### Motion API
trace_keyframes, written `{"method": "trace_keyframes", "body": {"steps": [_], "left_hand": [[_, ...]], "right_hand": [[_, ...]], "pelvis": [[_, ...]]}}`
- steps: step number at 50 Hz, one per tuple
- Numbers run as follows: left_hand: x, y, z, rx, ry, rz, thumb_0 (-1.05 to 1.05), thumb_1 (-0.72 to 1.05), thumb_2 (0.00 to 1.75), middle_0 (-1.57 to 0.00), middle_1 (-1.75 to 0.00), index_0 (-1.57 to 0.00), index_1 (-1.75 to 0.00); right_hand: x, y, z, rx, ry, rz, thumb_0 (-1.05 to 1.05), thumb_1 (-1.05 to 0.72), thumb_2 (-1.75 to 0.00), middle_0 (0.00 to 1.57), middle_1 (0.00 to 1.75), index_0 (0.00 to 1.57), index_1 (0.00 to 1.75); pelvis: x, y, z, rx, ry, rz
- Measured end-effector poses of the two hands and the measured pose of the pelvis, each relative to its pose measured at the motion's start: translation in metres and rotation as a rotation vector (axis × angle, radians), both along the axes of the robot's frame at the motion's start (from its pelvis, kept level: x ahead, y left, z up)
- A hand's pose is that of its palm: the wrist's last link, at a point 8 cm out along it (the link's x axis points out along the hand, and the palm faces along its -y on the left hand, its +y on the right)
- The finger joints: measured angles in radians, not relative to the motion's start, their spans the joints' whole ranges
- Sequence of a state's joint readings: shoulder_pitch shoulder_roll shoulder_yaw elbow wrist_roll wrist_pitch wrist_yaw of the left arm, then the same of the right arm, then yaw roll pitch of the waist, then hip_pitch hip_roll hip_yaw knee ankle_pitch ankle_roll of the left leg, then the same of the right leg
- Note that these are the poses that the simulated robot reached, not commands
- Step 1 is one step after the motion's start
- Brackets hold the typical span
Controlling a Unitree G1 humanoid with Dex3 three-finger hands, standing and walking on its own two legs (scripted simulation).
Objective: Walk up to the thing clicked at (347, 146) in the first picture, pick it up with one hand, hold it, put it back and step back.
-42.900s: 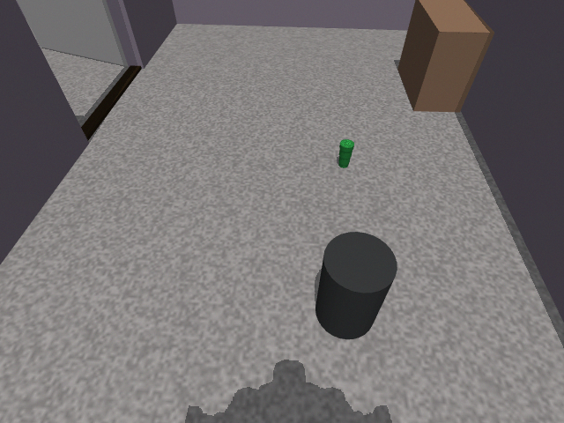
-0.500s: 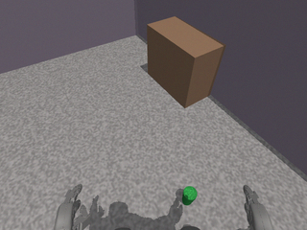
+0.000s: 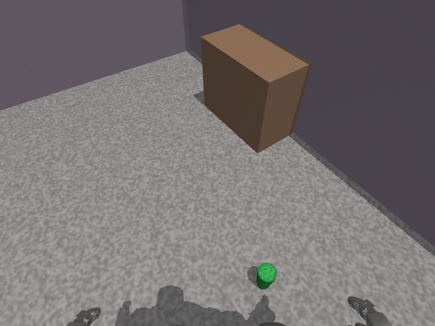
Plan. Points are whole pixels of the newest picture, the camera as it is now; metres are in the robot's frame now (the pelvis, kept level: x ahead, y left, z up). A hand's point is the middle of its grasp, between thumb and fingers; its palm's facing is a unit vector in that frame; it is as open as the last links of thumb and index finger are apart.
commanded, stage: stand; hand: right
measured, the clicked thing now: (264, 278) +0.40 -0.18 -0.67
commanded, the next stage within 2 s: step back in 1.92 s
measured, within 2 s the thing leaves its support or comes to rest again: neither
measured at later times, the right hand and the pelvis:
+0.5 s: hand out of the picture +0.03 -0.25 -0.12, palm faces +0.01 +0.94 -0.35, open 7.4 cm; pelvis -0.01 -0.01 +0.03, yaw -1 degrees
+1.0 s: hand out of the picture +0.04 -0.25 -0.12, palm faces +0.00 +0.94 -0.34, open 7.4 cm; pelvis -0.01 +0.00 +0.04, yaw +0 degrees
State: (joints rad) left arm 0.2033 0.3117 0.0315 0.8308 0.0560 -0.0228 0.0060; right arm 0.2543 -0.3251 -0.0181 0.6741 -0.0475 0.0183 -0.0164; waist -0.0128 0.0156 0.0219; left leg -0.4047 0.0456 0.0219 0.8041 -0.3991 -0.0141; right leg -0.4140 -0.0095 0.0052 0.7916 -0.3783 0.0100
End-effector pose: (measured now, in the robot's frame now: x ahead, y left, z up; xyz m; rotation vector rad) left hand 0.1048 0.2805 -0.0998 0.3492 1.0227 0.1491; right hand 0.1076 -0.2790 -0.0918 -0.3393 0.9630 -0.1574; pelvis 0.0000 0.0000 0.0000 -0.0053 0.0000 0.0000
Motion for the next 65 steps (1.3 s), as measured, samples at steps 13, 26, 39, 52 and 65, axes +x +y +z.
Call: {"method": "trace_keyframes", "body": {"steps": [13, 26, 39, 52, 65], "left_hand": [[-0.033, -0.007, 0.004, -0.023, 0.128, 0.051, 0.01, 0.9, 0.89, -0.2, -0.3, -0.2, -0.3], [-0.046, -0.011, 0.006, -0.053, 0.17, 0.06, 0.01, 0.9, 0.89, -0.2, -0.3, -0.21, -0.3], [-0.063, 0.006, 0.008, -0.031, 0.225, 0.089, 0.01, 0.9, 0.89, -0.2, -0.3, -0.2, -0.3], [-0.058, 0.004, 0.011, -0.028, 0.23, 0.095, 0.01, 0.9, 0.89, -0.2, -0.3, -0.2, -0.3], [-0.041, 0.004, 0.012, -0.031, 0.213, 0.089, 0.01, 0.9, 0.89, -0.2, -0.3, -0.21, -0.3]], "right_hand": [[-0.056, -0.019, 0.0, -0.001, 0.184, -0.101, 0.01, -0.9, -0.9, 0.21, 0.3, 0.2, 0.3], [-0.085, -0.02, 0.007, 0.002, 0.265, -0.132, 0.0, -0.9, -0.9, 0.21, 0.3, 0.2, 0.3], [-0.091, -0.019, 0.008, -0.003, 0.308, -0.139, 0.0, -0.9, -0.9, 0.21, 0.3, 0.2, 0.3], [-0.065, -0.016, 0.008, 0.013, 0.281, -0.123, 0.0, -0.9, -0.9, 0.21, 0.3, 0.2, 0.3], [-0.05, -0.019, 0.012, 0.004, 0.273, -0.121, 0.0, -0.9, -0.9, 0.21, 0.3, 0.2, 0.3]], "pelvis": [[-0.004, -0.008, 0.022, 0.008, -0.057, -0.006], [-0.013, -0.008, 0.034, 0.004, -0.081, -0.011], [-0.014, -0.003, 0.037, 0.007, -0.074, -0.01], [-0.007, -0.004, 0.039, 0.006, -0.07, -0.006], [0.002, -0.004, 0.04, 0.004, -0.059, -0.005]]}}
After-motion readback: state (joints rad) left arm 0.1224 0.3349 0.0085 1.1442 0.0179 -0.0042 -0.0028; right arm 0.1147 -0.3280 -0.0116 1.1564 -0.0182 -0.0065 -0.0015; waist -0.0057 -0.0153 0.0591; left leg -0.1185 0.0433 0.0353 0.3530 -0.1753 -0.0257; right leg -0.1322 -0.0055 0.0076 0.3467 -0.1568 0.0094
